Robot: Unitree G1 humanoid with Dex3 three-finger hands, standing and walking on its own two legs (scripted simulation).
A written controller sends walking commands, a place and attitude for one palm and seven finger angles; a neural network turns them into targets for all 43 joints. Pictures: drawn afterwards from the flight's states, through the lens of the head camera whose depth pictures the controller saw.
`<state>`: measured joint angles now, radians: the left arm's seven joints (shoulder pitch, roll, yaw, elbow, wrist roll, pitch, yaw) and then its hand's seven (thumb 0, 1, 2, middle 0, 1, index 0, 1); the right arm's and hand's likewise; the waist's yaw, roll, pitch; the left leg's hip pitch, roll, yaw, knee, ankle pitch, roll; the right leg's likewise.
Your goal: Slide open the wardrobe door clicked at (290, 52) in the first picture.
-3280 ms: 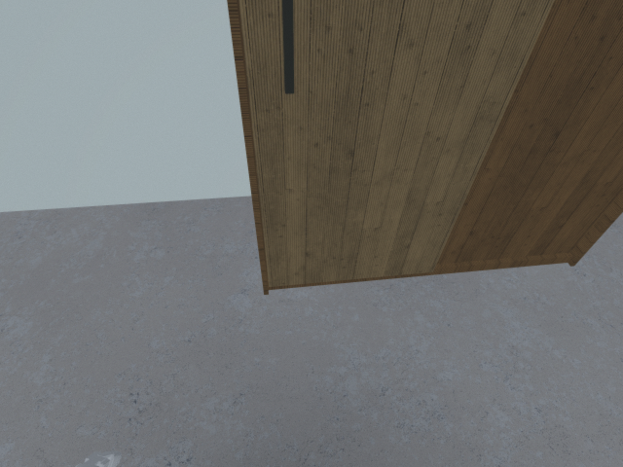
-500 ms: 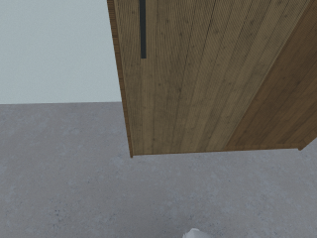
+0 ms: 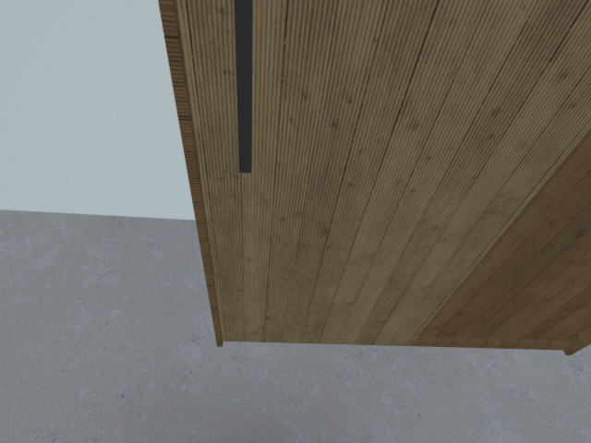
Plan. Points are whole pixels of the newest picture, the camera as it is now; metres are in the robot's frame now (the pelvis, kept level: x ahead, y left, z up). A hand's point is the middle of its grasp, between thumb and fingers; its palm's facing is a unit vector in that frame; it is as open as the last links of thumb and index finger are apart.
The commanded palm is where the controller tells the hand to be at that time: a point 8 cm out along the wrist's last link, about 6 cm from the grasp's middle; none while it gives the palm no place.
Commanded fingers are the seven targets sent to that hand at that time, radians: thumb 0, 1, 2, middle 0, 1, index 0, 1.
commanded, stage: come to a stop and stand still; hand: left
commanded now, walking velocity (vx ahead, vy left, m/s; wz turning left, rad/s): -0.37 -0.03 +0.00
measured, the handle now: (245, 64) +0.51 +0.13 +0.26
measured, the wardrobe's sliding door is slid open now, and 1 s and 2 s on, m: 0.00 0.00 0.00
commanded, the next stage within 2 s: look again from close up in 1.48 s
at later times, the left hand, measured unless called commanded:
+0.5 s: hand out of the picture +0.08 +0.14 -0.15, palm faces +0.07 -0.96 -0.29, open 7.3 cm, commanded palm none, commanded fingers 0.00 0.90 0.90 -0.20 -0.30 -0.20 -0.30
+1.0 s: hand out of the picture -0.02 +0.20 -0.17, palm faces +0.06 -0.98 -0.20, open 7.4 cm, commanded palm none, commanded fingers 0.00 0.90 0.90 -0.20 -0.30 -0.20 -0.30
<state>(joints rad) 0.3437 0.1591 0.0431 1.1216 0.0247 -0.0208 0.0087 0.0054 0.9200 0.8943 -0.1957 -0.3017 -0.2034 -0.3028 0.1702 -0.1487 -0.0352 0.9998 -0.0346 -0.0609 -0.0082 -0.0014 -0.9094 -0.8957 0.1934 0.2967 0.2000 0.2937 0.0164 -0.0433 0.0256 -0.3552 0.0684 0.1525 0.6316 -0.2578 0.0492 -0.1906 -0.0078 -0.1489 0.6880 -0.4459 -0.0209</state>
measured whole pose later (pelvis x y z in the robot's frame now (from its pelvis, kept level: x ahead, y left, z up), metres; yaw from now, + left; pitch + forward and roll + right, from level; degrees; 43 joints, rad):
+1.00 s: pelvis -0.03 +0.01 +0.02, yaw +1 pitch +0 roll +0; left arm 0.27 0.19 0.04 1.07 0.02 0.03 0.03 0.01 0.91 0.89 -0.19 -0.30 -0.20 -0.30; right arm 0.29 -0.12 -0.01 1.09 -0.02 0.01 -0.04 0.01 -0.91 -0.90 0.20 0.30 0.21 0.29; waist 0.02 -0.05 0.02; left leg -0.18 -0.02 0.06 0.43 -0.25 0.04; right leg -0.25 -0.04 -0.03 0.56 -0.30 0.03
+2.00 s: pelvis -0.04 +0.01 +0.01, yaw +0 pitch -2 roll +0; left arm 0.27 0.18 -0.01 1.07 0.02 -0.03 0.03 0.00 0.91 0.89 -0.19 -0.30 -0.20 -0.30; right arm 0.25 -0.20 0.01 1.05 -0.02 -0.03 -0.02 0.01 -0.91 -0.90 0.20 0.30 0.20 0.29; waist 0.00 0.02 0.01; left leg -0.18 -0.02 0.08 0.47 -0.27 0.04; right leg -0.21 -0.03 -0.02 0.50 -0.27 0.00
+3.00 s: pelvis -0.02 -0.02 +0.01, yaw +1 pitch -1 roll +0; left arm 0.27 0.20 0.00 1.09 0.02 -0.01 0.02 0.00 0.91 0.89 -0.19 -0.30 -0.20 -0.30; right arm 0.26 -0.18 0.01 1.12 -0.03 -0.01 -0.01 0.00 -0.91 -0.90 0.20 0.30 0.20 0.29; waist 0.01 -0.02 0.02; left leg -0.18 0.01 0.04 0.47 -0.28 0.00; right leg -0.18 0.00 -0.06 0.48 -0.28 -0.03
